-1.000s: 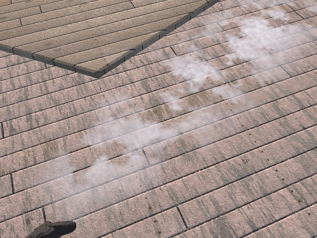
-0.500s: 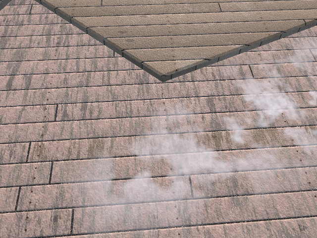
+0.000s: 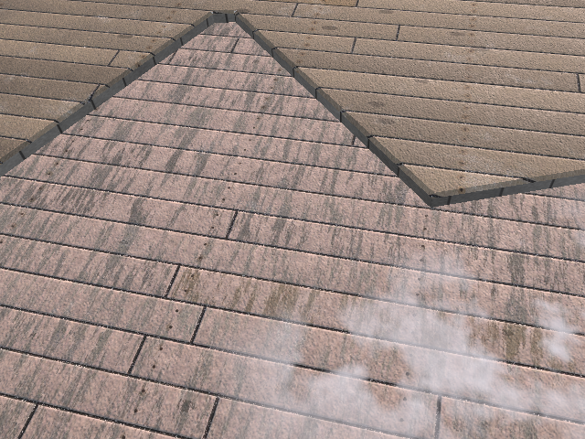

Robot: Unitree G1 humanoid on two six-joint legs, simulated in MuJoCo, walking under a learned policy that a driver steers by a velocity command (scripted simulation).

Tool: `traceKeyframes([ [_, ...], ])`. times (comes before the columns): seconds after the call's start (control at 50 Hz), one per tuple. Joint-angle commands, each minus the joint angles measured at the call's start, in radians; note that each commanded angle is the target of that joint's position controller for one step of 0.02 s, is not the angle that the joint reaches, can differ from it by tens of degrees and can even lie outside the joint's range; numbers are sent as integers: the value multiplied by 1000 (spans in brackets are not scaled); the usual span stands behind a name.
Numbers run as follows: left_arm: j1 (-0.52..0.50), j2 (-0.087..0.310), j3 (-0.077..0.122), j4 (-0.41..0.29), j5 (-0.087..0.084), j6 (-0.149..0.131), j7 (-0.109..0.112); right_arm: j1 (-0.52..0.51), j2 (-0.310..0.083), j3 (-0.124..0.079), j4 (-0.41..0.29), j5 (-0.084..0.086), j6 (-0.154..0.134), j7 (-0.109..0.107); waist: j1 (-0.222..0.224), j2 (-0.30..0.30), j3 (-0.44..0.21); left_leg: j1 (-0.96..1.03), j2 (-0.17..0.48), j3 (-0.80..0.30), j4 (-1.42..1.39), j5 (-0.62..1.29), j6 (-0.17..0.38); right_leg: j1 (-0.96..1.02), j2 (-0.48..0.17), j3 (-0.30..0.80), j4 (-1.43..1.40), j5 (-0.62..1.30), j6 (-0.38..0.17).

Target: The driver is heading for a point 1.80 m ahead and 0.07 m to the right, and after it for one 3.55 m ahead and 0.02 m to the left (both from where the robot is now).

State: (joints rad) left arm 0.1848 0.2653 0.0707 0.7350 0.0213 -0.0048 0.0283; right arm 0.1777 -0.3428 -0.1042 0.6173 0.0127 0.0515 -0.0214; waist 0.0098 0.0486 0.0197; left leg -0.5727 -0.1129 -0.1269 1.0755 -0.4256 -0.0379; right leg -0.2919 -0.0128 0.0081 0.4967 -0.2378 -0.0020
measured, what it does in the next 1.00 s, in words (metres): steps on the spot: left foot, then right foot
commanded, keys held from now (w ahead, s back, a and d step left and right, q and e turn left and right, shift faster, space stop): q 0.08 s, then no key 0.56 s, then w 0.36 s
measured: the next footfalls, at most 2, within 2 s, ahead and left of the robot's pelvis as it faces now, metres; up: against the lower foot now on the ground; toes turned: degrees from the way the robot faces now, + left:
left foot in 0.28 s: +0.03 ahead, +0.15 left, +0.00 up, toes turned +9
right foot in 0.58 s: +0.04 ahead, -0.10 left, +0.00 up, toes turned +9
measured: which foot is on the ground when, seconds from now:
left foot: up 0.00-0.26, down 0.28-1.00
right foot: down 0.00-0.28, up 0.30-0.56, down 0.58-0.88, up 0.90-1.00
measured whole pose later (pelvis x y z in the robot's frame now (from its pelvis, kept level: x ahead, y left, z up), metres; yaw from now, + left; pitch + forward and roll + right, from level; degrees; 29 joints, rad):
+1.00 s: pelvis +0.05 +0.06 +0.00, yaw +9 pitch +1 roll +0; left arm 0.27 0.28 0.04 0.78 -0.03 -0.06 0.01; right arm 0.38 -0.26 -0.06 0.81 0.01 -0.09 0.03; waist -0.03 -0.03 -0.01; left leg -0.19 -0.03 0.02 0.50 -0.34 0.05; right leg -0.43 -0.02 0.03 1.04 -0.42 -0.04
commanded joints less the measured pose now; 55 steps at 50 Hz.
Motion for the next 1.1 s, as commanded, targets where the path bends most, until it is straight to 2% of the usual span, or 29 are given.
traceKeyframes([
  [0.02, -94, 123, 22, -97, -10, -7, 16, 40, -67, -26, -48, 7, 8, 0, -27, -177, -34, -83, 61, 44, 157, 52, -46, 103, -216, 145, -184, 272, -176],
  [0.1, -3, 165, 37, -77, -5, 10, 22, -65, -27, -3, -102, 8, 1, 8, 45, -220, -70, -68, 114, 83, -69, 43, -70, 245, -251, 111, -165, 340, -209],
  [0.18, -20, 208, 49, -69, -24, 12, 0, -52, -22, 7, -105, 1, -1, 19, 41, -248, -98, 130, 111, 144, -289, -7, -39, 198, -276, 86, -142, 419, -222],
  [0.24, -40, 204, 43, -53, -49, 12, -9, 11, -19, 5, -73, 0, 0, 25, 0, -236, -96, 277, 89, 172, -575, 156, 14, 175, -266, 76, -78, 422, -194],
  [0.26, -25, 182, 34, -38, -57, 10, -10, 41, -22, 3, -57, -3, -2, 26, -17, -215, -96, 379, 80, 172, -723, 278, 44, 132, -245, 55, -43, 383, -152],
  [0.28, 19, 147, 21, -23, -40, 3, -14, 52, -64, -2, -61, -8, -6, 22, -8, -125, -139, 533, 156, 69, -742, 459, 74, 41, -199, 9, 27, 251, -75],
  [0.3, 29, 63, -11, -50, 21, -8, -26, 57, -146, -13, -81, -20, -6, 8, 31, 164, -193, 687, 393, -192, -677, 851, 162, -155, -101, -89, 235, -163, 25],
  [0.32, -44, 96, -2, -71, 4, -6, -15, 37, -104, 3, -78, -46, -21, 18, -19, 216, -174, 537, 482, -256, -695, 825, 340, -201, -53, -28, 332, -399, 63],
  [0.34, -62, 157, 16, -64, -16, 3, -8, 13, -72, 13, -76, -51, -40, 27, -31, 143, -131, 485, 441, -222, -724, 728, 351, -200, -61, 3, 429, -396, 75],
  [0.38, -34, 153, 26, -32, -19, 19, -2, -47, -59, 20, -56, -37, -60, 29, -6, 114, -94, 460, 353, -130, -726, 623, 272, -214, -63, 24, 463, -316, 79],
  [0.44, 11, 119, 19, -14, -17, 27, -3, -88, -35, 31, -37, -29, -63, 25, 20, 94, -96, 403, 313, -64, -708, 709, 253, -120, -53, 21, 415, -214, 94],
  [0.52, -20, 92, 3, -21, -23, 25, -8, -82, -23, 36, -10, -27, -56, 26, -9, 102, -102, 415, 309, -89, -691, 613, 259, -28, -38, 1, 185, -155, 80],
  [0.56, 16, 83, -3, -5, -18, 22, -14, -100, -8, 46, 5, -16, -54, 29, 25, 83, -93, 376, 286, -89, -681, 487, 226, 87, -25, -12, -38, 33, 59],
  [0.6, 23, 144, 0, -13, 6, 17, -13, -45, 12, 54, 32, -30, -65, 32, 1, -10, -93, 304, 215, -58, -655, 264, 131, 210, -107, 89, -96, 304, 17],
  [0.62, -1, 203, 15, 3, -8, 18, -12, 6, 12, 50, 37, -36, -70, 37, -62, -146, -71, 301, 152, 4, -673, 191, 96, 160, -111, 73, -44, 215, -24],
  [0.66, -8, 121, -2, -1, -5, 12, -19, -68, -31, 41, 48, -33, -61, 26, 0, -112, -42, 351, 119, 50, -622, 89, 69, 40, -74, 68, -99, -118, -41],
  [0.7, 17, 144, 4, 10, -12, 5, -9, -64, -17, 38, 43, -23, -48, 14, 4, -145, 14, 266, 90, 76, -569, -127, 85, -6, -67, 86, -118, -377, -58],
  [0.78, 105, 194, 17, 23, -24, -15, 3, -52, 31, 37, 39, 1, -91, 27, 18, -256, 86, 116, 80, 166, -331, -27, 84, 9, -277, 392, -283, -627, -187],
  [0.82, 68, 190, 15, 8, -34, -15, 1, -31, 35, 35, 46, 9, -111, 39, -7, -242, 105, 162, 111, 151, -359, -41, 114, -42, -293, 397, -291, -563, -195],
  [0.86, -7, 166, 7, -18, -46, -12, -9, 73, 39, 27, 99, 6, -122, 48, -69, -204, 79, 401, 79, 187, -548, 57, 137, -147, -196, 237, -216, -433, -135],
  [0.88, -24, 137, -1, -27, -42, -18, -12, 150, 12, 15, 134, 0, -124, 49, -92, -153, 52, 496, 102, 134, -588, 98, 141, -191, -144, 162, -97, -339, -101],
  [0.9, -38, 62, -22, -55, -35, -32, -14, 247, -73, -8, 155, -9, -128, 46, -98, 46, 20, 594, 261, -162, -730, -116, 211, -315, -21, 12, 187, -247, -29],
  [0.92, -75, 82, -19, -103, -52, -54, -9, 309, -152, -25, 149, -10, -137, 60, -124, 238, 33, 640, 452, -552, -906, -254, 352, -475, 46, -11, 433, -299, -10],
  [0.94, -89, 127, -4, -110, -71, -71, -10, 293, -99, -7, 145, -15, -149, 57, -109, 171, 74, 642, 508, -625, -927, -253, 394, -587, 1, 71, 601, -343, -29],
  [0.96, -57, 121, -3, -89, -76, -86, -16, 274, -61, 6, 143, -4, -158, 47, -83, 85, 88, 675, 484, -543, -917, -235, 358, -640, -38, 95, 669, -246, -50],
  [0.98, -46, 111, -6, -73, -56, -100, -22, 266, -59, 8, 134, -3, -163, 44, -80, 23, 59, 691, 434, -417, -894, -79, 308, -629, -62, 83, 657, -163, -66],
  [1.0, -52, 99, -4, -74, -48, -103, -26, 235, -66, 9, 135, -6, -157, 42, -58, 18, 59, 686, 418, -371, -913, -47, 286, -644, -86, 76, 622, -83, -64],
  [1.06, -81, 74, -8, -70, -41, -93, -50, 247, 3, 32, 143, -7, -144, 35, -63, 29, 41, 653, 327, -156, -949, 238, 240, -559, -93, 25, 510, 46, -35],
  [1.1, -142, 39, -25, -97, -34, -92, -60, 262, -32, 24, 151, 5, -137, 25, -76, 28, 61, 606, 304, -61, -953, 364, 238, -506, -78, -7, 349, 117, -4],
])
Over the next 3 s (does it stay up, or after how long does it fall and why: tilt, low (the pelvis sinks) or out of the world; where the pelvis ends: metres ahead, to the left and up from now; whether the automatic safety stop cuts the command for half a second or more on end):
stays up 0.83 0.12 0.01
